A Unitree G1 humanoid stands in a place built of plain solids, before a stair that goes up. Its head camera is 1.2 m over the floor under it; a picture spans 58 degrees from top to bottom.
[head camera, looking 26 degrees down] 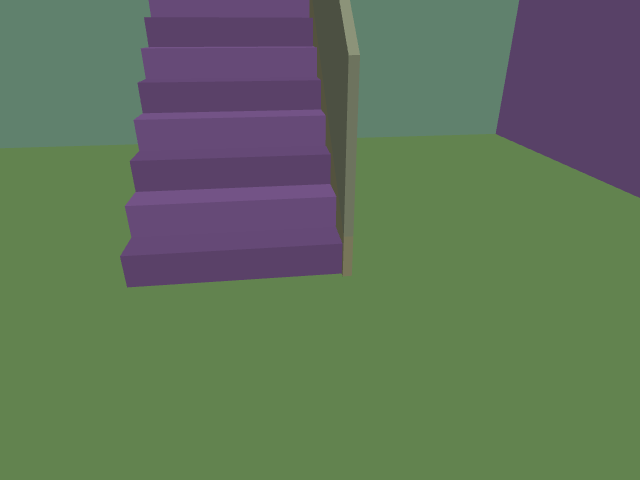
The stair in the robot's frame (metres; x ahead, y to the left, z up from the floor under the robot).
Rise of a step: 0.18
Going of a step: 0.22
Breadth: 1.13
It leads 7 degrees to the left of straight ahead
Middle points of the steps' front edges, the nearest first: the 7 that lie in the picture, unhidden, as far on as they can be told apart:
1.97 0.44 0.18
2.19 0.47 0.37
2.41 0.49 0.55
2.63 0.52 0.73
2.84 0.55 0.91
3.06 0.58 1.09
3.28 0.61 1.27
